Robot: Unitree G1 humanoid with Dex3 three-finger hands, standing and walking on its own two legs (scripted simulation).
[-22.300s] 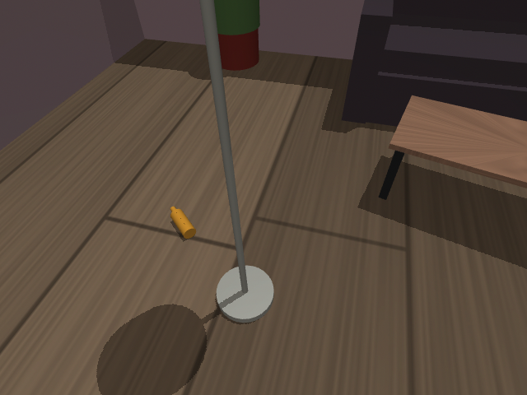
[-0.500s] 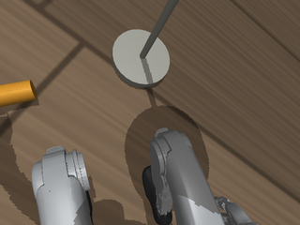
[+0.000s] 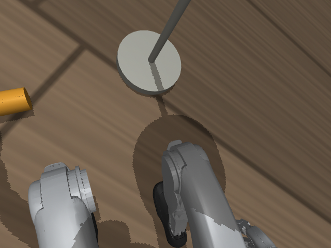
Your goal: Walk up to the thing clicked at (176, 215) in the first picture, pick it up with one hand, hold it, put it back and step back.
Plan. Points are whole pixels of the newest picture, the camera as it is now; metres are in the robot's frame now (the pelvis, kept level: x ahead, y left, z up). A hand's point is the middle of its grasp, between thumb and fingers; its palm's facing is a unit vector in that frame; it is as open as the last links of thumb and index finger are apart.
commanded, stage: rise first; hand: left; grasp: from above
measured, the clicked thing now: out of the picture +0.48 +0.38 -0.29
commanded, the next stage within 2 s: approach in 0.48 s
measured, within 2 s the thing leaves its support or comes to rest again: neither
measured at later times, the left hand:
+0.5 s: hand out of the picture +0.43 +0.40 -0.16, palm faces -0.44 -0.13 -0.89, open 13.8 cm
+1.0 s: hand out of the picture +0.48 +0.35 -0.16, palm faces -0.37 -0.10 -0.92, open 14.1 cm
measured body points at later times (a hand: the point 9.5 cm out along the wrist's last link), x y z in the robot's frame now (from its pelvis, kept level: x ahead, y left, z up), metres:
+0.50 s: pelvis +0.00 +0.00 +0.00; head +0.24 +0.11 +0.36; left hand +0.45 +0.40 -0.11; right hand +0.09 -0.26 -0.09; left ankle +0.07 +0.13 -0.28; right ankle +0.10 -0.12 -0.28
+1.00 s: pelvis +0.00 +0.00 +0.00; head +0.25 +0.11 +0.36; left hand +0.50 +0.35 -0.11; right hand +0.06 -0.26 -0.08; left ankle +0.07 +0.13 -0.28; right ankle +0.10 -0.12 -0.28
